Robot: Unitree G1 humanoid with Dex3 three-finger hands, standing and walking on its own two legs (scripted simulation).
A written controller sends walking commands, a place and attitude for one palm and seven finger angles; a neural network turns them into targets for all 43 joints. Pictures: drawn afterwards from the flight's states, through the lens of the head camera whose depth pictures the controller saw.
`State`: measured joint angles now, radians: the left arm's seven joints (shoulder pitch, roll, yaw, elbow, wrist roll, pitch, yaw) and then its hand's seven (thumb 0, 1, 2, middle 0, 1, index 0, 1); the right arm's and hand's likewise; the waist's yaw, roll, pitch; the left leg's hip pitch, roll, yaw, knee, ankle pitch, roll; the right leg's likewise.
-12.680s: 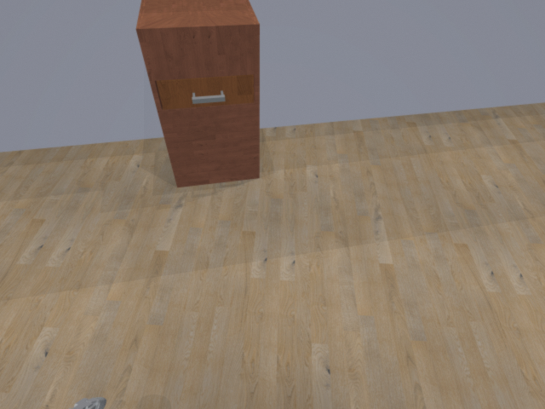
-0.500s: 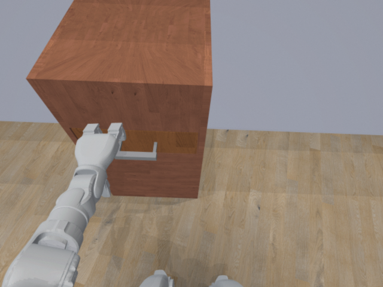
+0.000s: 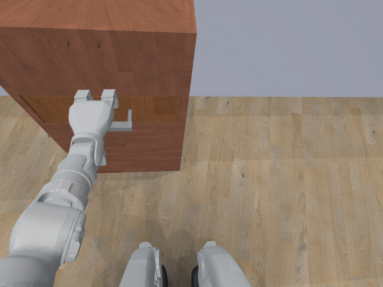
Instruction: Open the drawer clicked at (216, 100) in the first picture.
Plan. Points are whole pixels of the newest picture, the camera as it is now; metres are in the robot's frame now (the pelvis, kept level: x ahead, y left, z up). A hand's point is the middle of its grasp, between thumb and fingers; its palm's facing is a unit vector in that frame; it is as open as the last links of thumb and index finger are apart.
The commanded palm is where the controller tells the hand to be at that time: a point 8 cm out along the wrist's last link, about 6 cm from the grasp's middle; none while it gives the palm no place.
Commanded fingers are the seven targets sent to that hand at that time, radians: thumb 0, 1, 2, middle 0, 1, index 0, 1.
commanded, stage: move the hooked fingers above the handle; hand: left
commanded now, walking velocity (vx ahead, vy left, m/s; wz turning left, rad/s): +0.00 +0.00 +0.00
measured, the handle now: (108, 120) +0.54 +0.19 -0.12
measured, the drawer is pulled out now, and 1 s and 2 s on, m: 0.00 0.00 0.00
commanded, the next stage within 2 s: lower the fingers behind the handle in 1.12 s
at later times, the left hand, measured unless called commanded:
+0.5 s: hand (99, 127) +0.49 +0.19 -0.06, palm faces -0.10 -0.02 -0.99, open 13.8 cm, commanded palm +0.49 +0.17 -0.01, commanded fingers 0.00 -0.50 0.30 -0.30 -1.20 -0.30 -1.20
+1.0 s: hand (101, 123) +0.50 +0.19 -0.06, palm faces -0.06 -0.03 -1.00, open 13.8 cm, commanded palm +0.49 +0.17 -0.01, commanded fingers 0.00 -0.50 0.30 -0.30 -1.20 -0.30 -1.20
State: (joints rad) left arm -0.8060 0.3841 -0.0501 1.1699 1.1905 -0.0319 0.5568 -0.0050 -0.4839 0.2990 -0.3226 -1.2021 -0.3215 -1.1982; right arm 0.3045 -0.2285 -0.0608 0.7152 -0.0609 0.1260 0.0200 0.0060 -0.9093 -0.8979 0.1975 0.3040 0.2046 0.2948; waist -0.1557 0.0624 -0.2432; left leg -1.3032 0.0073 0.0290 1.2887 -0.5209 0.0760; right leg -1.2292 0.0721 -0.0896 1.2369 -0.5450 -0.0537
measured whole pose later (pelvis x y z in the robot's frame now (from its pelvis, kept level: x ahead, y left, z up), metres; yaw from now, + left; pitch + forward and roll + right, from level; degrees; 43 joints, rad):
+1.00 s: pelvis -0.01 -0.01 -0.02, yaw -1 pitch +33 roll -5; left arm -0.88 0.44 -0.05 1.17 1.15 -0.01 0.50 0.00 -0.48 0.30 -0.32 -1.20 -0.33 -1.20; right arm 0.30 -0.21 -0.02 0.70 -0.05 0.10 0.01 0.01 -0.91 -0.90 0.20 0.30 0.21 0.29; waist -0.17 0.07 -0.23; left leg -1.40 0.02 0.01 1.36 -0.54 0.07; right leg -1.32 0.08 -0.11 1.30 -0.56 -0.06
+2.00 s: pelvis -0.03 -0.01 -0.06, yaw -1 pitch +35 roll -6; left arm -0.99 0.47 -0.08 1.23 1.16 0.03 0.54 0.00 -0.48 0.30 -0.32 -1.20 -0.29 -1.29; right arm 0.28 -0.23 0.00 0.69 -0.05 0.09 0.02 0.00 -0.91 -0.90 0.20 0.30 0.21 0.29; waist -0.17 0.06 -0.24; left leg -1.60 0.02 0.00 1.54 -0.56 0.08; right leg -1.52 0.07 -0.14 1.49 -0.59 -0.07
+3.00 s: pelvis -0.02 -0.01 -0.09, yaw -3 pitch +38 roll -5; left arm -0.88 0.49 0.00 1.10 1.18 -0.05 0.53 0.00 -0.47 0.31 -0.31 -1.20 -0.33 -1.21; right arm 0.26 -0.24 -0.02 0.70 -0.06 0.07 0.03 0.00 -0.91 -0.90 0.20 0.30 0.20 0.29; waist -0.15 0.07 -0.24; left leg -1.68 0.04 0.01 1.63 -0.62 0.07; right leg -1.61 0.09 -0.13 1.58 -0.64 -0.08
